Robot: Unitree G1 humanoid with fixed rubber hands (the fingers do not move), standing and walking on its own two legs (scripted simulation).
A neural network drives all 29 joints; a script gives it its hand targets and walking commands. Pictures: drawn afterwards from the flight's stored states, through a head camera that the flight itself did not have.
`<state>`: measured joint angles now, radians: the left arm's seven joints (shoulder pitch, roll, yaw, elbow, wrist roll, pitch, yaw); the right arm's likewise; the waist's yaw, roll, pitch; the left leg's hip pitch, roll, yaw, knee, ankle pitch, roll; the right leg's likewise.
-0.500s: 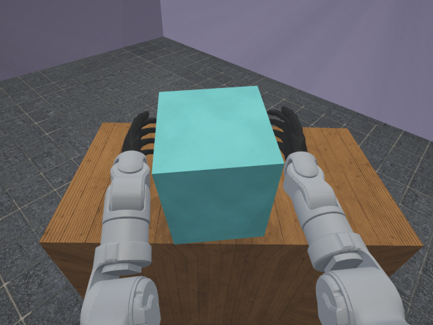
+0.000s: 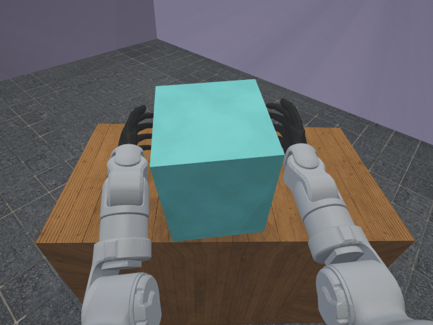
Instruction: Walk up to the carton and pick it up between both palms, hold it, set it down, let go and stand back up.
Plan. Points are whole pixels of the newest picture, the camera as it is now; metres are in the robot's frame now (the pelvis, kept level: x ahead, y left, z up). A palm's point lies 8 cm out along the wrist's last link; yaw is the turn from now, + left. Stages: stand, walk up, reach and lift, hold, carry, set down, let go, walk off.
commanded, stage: reach and lift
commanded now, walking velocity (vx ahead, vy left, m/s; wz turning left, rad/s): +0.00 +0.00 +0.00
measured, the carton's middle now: (212, 162) +0.41 +0.01 +0.10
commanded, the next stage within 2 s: hold in 0.46 s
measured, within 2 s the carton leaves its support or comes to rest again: neither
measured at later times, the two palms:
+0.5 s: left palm (129, 143) +0.38 +0.16 +0.18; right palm (293, 135) +0.38 -0.13 +0.20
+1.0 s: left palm (122, 141) +0.36 +0.16 +0.20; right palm (296, 130) +0.37 -0.13 +0.22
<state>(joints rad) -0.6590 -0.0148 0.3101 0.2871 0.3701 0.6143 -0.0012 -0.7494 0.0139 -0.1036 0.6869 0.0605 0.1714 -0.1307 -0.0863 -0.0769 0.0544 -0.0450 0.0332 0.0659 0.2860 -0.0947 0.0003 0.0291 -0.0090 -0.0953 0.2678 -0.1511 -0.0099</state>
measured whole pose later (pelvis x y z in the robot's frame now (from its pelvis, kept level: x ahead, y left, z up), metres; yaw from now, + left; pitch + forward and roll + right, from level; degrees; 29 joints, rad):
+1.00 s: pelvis +0.00 +0.00 +0.00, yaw +0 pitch -10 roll +0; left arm -0.63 -0.01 0.31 0.11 0.37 0.77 -0.02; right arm -0.76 -0.01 -0.02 0.57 0.15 0.30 -0.16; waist -0.10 -0.07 0.04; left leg -0.02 0.03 0.05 0.29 -0.11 0.00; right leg 0.05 -0.01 -0.09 0.28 -0.17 -0.01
